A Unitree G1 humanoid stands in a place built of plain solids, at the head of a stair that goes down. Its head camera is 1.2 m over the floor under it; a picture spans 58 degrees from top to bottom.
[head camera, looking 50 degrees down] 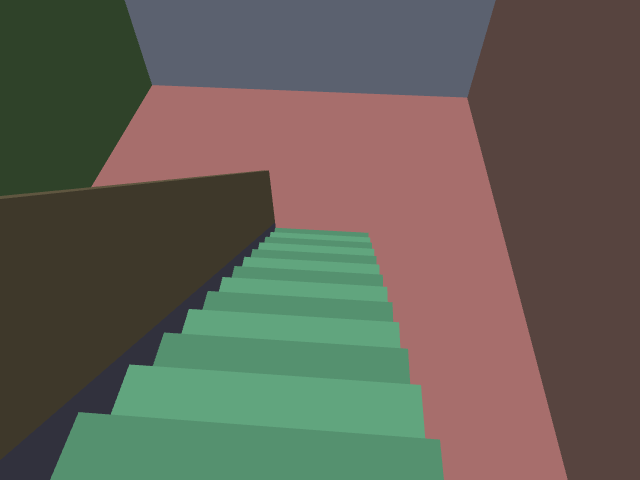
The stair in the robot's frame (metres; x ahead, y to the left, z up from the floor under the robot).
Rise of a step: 0.21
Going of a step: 0.26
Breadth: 1.15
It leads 4 degrees to the right of straight ahead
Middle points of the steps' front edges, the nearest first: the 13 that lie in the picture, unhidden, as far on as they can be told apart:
0.43 0.20 -0.21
0.68 0.18 -0.42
0.94 0.16 -0.64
1.19 0.15 -0.85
1.45 0.13 -1.06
1.70 0.11 -1.28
1.96 0.09 -1.49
2.21 0.07 -1.70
2.47 0.05 -1.91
2.72 0.04 -2.13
2.98 0.02 -2.34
3.23 0.00 -2.55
3.49 -0.02 -2.77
